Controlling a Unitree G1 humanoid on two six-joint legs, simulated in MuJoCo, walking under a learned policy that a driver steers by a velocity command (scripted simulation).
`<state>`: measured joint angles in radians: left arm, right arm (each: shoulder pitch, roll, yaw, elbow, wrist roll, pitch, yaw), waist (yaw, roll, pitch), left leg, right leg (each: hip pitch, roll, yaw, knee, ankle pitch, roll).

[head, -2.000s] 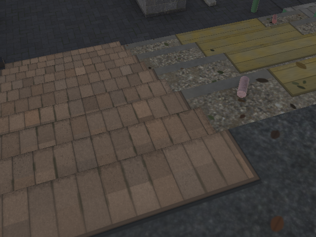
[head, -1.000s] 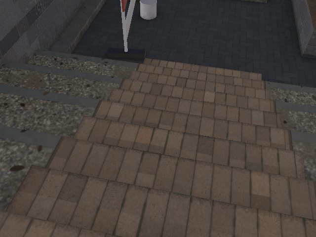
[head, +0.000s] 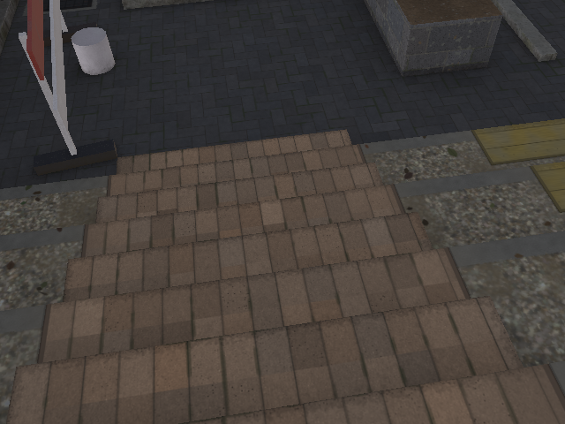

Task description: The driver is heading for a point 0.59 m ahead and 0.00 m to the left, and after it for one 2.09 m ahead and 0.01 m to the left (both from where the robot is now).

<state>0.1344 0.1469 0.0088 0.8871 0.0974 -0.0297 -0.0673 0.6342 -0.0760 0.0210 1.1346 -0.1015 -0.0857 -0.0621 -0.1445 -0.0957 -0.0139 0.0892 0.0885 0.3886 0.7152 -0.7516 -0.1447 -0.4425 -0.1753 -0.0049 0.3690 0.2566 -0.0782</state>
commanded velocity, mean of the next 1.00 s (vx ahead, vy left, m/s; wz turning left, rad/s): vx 0.50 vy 0.00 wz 0.05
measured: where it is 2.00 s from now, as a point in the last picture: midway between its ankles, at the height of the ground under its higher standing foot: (228, 296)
